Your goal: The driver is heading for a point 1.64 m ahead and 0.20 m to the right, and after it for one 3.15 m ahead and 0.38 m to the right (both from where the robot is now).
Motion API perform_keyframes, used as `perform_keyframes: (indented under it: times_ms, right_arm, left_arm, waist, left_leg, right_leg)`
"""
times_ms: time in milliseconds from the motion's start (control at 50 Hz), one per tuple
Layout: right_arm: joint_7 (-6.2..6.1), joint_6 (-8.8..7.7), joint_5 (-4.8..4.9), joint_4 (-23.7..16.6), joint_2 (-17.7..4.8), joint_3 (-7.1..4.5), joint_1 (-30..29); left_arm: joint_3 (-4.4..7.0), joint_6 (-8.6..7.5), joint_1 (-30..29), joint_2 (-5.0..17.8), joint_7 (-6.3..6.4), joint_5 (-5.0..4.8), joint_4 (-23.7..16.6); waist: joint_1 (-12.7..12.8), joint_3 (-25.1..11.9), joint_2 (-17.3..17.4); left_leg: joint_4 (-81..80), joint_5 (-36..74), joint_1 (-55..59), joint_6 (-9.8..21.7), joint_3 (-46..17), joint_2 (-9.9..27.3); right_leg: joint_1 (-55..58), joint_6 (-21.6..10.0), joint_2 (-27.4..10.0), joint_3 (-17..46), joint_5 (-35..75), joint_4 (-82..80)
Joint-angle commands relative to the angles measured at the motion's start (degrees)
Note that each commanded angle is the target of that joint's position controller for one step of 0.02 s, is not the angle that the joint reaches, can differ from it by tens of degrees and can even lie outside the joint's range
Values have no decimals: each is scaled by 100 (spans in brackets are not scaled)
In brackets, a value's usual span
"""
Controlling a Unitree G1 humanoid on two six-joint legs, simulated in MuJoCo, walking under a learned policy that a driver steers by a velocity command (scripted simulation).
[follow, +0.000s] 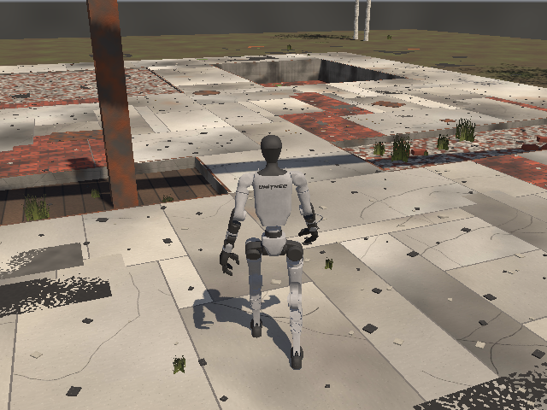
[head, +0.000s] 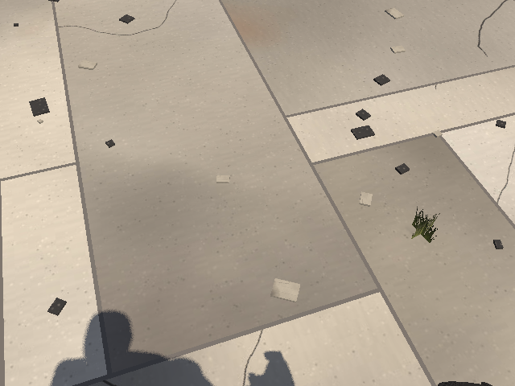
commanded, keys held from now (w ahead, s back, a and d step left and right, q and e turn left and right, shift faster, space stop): w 0.12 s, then no key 0.88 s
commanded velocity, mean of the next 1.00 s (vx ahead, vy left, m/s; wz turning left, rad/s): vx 0.18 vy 0.00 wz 0.00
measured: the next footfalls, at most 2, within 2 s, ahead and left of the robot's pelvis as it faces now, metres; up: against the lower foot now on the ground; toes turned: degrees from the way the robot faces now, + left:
right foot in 0.46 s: +0.36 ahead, -0.11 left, +0.00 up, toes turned -1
left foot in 0.72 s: +0.27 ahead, +0.14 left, +0.00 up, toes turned +2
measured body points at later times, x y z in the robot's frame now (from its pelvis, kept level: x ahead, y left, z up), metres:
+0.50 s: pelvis +0.21 +0.00 +0.01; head +0.24 -0.01 +0.46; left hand +0.37 +0.25 -0.11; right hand +0.25 -0.26 -0.14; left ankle +0.13 +0.11 -0.72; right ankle +0.32 -0.11 -0.72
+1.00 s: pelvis +0.27 +0.02 +0.01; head +0.28 +0.02 +0.46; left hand +0.34 +0.27 -0.13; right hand +0.29 -0.23 -0.14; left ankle +0.23 +0.14 -0.72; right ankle +0.32 -0.11 -0.72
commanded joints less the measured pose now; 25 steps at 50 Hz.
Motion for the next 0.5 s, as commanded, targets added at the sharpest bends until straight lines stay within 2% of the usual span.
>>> perform_keyframes:
  times_ms: [20, 40, 60, 80, 100, 120, 140, 200, 240, 300, 380, 420, 440, 460, 480, 500]
  right_arm:
    - [-29, -5, -54, 446, -1745, -494, 2531]
    - [-20, -23, -9, 385, -1196, -335, 2370]
    - [-37, -47, -5, 281, -970, -265, 1870]
    - [-34, -56, -44, 170, -853, -213, 1391]
    - [-20, -66, -99, 139, -698, -173, 1122]
    - [-11, -82, -155, 160, -573, -129, 1045]
    - [-6, -89, -163, 189, -538, -115, 1033]
    - [-94, -98, -179, 348, -740, -133, 1224]
    - [-177, -38, -180, 397, -769, -118, 1251]
    - [-239, 39, -156, 484, -829, -101, 1378]
    - [-264, 145, -105, 685, -834, -88, 1529]
    - [-284, 203, -55, 735, -836, -98, 1434]
    - [-299, 232, -16, 745, -804, -88, 1360]
    - [-305, 223, -66, 768, -754, -77, 1592]
    - [-295, 168, -193, 778, -582, -31, 1995]
    - [-295, 172, -173, 981, -135, 99, 2511]
  left_arm:
    - [-165, -173, 528, -179, -42, 58, -431]
    - [-30, -301, 110, 452, -65, -72, -401]
    - [41, -379, -415, 710, -78, -184, -574]
    - [47, -388, -676, 696, -34, -168, -620]
    - [90, -353, -800, 658, 4, -82, -630]
    - [105, -279, -680, 563, 10, -58, -611]
    - [104, -208, -581, 449, 23, -50, -579]
    - [107, -86, -638, 313, 72, 37, -619]
    - [81, -57, -946, 243, 70, 85, -719]
    - [7, -37, -1485, 129, 22, 70, -818]
    - [5, -16, -1859, 281, -21, 70, -889]
    - [29, -49, -1804, 385, -47, 113, -875]
    - [61, -78, -1542, 446, -52, 143, -772]
    - [148, -99, -1276, 750, -22, 193, -665]
    - [191, -92, -1103, 1058, 10, 244, -644]
    - [98, -21, -919, 713, 26, 232, -531]
  waist:
    - [-772, -2194, 1861]
    - [-954, -1903, 1178]
    - [-871, -1169, 908]
    - [-679, -768, 399]
    - [-526, -464, 279]
    - [-346, -418, 412]
    - [-260, -339, 451]
    - [-105, -202, 327]
    - [-127, -212, 327]
    - [-323, -288, 407]
    - [-459, -280, 447]
    - [-353, -298, 434]
    - [-175, -378, 335]
    - [-174, -603, 38]
    - [-435, -1081, -461]
    - [-477, -1583, -1174]
  left_leg:
    - [-892, -1146, 5156, 1555, -4001, 2130]
    - [-1225, -1740, 4916, 1319, -4132, 1958]
    - [-1301, -1489, 4196, 1069, -3298, 1800]
    - [-1440, -886, 3355, 951, -2662, 1609]
    - [-1612, -429, 2665, 909, -2204, 1423]
    - [-1773, -207, 2270, 859, -1903, 1280]
    - [-1877, 393, 2030, 877, -1670, 1207]
    - [-1802, 2789, 1737, 964, -913, 1129]
    - [-1738, 3331, 1724, 870, -524, 987]
    - [-1681, 3234, 1719, 660, -142, 745]
    - [-1403, 2865, 2211, 690, -325, 946]
    - [-993, 2722, 2408, 617, -470, 1014]
    - [-661, 2473, 2407, 465, -457, 884]
    - [-222, 2118, 2271, 206, -360, 546]
    - [415, 735, 1584, -51, -187, 135]
    - [1180, -1262, 907, -349, -109, -143]
  right_leg:
    - [-3727, -166, 457, 310, -529, 4479]
    - [-4345, -284, 160, 1019, -714, 5143]
    - [-4666, -392, -122, 896, -182, 5185]
    - [-4428, -395, -435, 734, 384, 4938]
    - [-4181, -373, -609, 696, 719, 4609]
    - [-3814, -374, -752, 740, 937, 4406]
    - [-3601, -329, -752, 699, 979, 4250]
    - [-3542, -97, -676, 543, 1206, 3642]
    - [-3528, 5, -626, 465, 1764, 2856]
    - [-3015, -14, -411, 287, 2663, 1643]
    - [-2832, -86, -275, 354, 2669, 960]
    - [-2642, -225, -208, 347, 2425, 609]
    - [-2207, -323, -145, 297, 2852, 116]
    - [-1486, -458, -332, 502, 4601, -59]
    - [-317, -800, -942, 1006, 6565, 444]
    - [463, -1563, -1630, 1699, 6850, 529]
Keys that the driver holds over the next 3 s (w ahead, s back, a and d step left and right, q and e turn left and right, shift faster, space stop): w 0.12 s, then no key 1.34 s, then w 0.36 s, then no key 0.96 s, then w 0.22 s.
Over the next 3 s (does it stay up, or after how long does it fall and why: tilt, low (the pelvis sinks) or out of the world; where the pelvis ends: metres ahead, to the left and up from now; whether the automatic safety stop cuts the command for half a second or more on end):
stays up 0.62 -0.01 0.01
